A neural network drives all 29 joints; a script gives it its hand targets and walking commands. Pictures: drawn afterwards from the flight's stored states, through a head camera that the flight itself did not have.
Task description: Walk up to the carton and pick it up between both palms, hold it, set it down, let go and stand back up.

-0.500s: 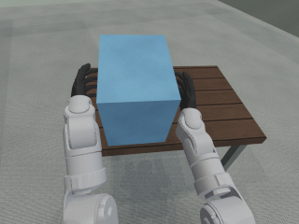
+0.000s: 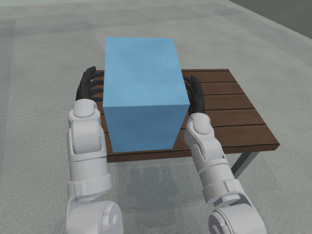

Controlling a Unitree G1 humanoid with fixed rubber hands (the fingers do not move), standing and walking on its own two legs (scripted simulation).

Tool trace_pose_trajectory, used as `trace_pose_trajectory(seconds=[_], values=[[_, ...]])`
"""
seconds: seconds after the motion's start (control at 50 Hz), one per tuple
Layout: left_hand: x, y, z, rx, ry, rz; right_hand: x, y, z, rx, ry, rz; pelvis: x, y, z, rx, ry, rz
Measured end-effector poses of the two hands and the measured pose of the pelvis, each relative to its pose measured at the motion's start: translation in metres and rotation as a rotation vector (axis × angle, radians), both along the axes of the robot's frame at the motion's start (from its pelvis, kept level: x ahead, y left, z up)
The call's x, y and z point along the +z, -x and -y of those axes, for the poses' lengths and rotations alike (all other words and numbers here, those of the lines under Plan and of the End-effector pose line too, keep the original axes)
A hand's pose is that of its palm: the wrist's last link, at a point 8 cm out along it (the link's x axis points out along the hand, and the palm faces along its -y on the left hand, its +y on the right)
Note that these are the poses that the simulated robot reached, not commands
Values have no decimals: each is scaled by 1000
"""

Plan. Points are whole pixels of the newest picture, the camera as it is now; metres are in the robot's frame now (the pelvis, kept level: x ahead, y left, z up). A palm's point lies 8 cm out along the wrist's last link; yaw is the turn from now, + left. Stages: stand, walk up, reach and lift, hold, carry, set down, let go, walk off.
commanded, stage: hold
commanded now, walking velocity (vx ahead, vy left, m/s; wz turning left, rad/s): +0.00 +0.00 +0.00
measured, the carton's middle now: (141, 97) +0.43 +0.01 +0.13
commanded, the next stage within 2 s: none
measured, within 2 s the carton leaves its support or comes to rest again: neither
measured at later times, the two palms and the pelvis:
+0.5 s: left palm (85, 101) +0.37 +0.14 +0.18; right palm (194, 108) +0.36 -0.11 +0.16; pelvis +0.00 +0.00 +0.00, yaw +0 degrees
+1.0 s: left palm (85, 101) +0.36 +0.14 +0.19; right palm (196, 108) +0.35 -0.12 +0.16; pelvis +0.00 +0.00 +0.00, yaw +0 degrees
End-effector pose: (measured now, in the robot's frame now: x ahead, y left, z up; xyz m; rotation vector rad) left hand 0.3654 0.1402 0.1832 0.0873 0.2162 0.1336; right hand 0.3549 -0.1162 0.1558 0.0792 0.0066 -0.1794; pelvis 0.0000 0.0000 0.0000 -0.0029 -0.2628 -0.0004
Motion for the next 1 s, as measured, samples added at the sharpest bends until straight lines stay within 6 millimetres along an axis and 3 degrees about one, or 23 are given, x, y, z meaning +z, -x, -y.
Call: trace_pose_trajectory(seconds=[0.24,0.42,0.6,0.76,0.9,1.0], values=[[4,-3,2,-4,-4,17,4,-1,2,-4,6,14,0,-3,0,-2,2,2],[-5,-3,-1,-2,9,-5,-3,-2,-1,1,10,-7,0,-3,0,1,1,-4],[5,1,-2,0,-4,31,7,1,-2,-5,-6,25,0,-4,-1,1,5,8],[-4,-2,-2,-6,7,-20,-6,-1,-1,6,15,-22,0,-2,-3,-3,1,10],[7,0,1,-9,-16,45,7,3,0,-13,-17,37,0,-3,-2,-2,4,0],[4,6,0,12,-1,8,3,1,1,20,19,5,-1,-1,-2,-8,1,12]])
